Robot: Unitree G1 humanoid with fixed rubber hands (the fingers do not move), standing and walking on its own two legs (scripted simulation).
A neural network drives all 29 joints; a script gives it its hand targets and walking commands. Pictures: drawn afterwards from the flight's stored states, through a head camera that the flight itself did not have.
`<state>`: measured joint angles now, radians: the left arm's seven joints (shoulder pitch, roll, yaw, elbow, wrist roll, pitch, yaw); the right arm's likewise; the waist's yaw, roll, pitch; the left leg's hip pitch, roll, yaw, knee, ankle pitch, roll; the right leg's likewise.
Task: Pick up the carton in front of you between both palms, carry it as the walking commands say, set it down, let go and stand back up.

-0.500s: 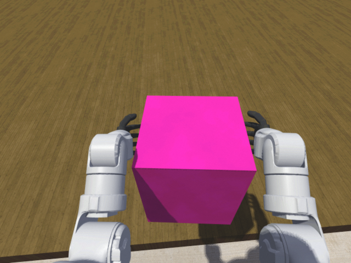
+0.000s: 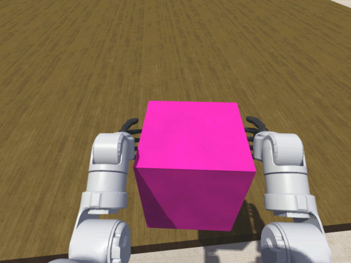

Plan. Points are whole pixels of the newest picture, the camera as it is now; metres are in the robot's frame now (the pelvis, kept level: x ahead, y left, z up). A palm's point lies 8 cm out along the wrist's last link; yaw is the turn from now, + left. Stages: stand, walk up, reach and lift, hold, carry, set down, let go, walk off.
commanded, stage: carry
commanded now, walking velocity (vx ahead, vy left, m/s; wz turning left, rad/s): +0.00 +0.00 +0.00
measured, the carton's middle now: (190, 167) +0.33 +0.00 +0.05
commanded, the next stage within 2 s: none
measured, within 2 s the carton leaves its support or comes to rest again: neither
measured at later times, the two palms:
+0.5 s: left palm (116, 152) +0.32 +0.17 +0.13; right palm (256, 152) +0.32 -0.14 +0.13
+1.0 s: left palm (111, 155) +0.31 +0.18 +0.13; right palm (251, 154) +0.31 -0.12 +0.13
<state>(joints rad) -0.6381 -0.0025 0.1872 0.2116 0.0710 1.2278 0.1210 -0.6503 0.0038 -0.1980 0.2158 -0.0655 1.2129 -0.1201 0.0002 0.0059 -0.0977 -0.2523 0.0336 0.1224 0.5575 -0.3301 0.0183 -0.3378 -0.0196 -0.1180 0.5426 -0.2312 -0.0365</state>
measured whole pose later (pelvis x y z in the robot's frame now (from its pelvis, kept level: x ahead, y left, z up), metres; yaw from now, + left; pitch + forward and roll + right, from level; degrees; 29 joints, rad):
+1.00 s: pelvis -0.03 +0.02 +0.00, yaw +0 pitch +1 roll +0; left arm -0.65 0.00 0.18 0.20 0.07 1.24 0.12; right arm -0.65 0.01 -0.20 0.20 -0.07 1.22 -0.12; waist 0.00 0.00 -0.07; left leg -0.29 0.01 0.14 0.55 -0.28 0.06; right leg -0.36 -0.05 -0.10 0.50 -0.16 0.00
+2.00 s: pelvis -0.04 +0.03 +0.00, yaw +0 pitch +1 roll -1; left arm -0.65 0.00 0.18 0.20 0.07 1.24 0.12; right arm -0.66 0.00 -0.21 0.20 -0.07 1.22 -0.12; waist 0.00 0.00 -0.07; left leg -0.30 0.00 0.15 0.56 -0.28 0.07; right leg -0.37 -0.06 -0.10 0.50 -0.15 0.01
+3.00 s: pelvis -0.04 +0.03 +0.00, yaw +0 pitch +1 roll -1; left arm -0.65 0.00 0.18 0.20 0.07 1.24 0.13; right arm -0.66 0.00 -0.21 0.19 -0.06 1.22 -0.12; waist 0.00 0.00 -0.07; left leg -0.31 0.01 0.16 0.56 -0.28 0.07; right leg -0.37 -0.07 -0.10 0.50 -0.15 0.02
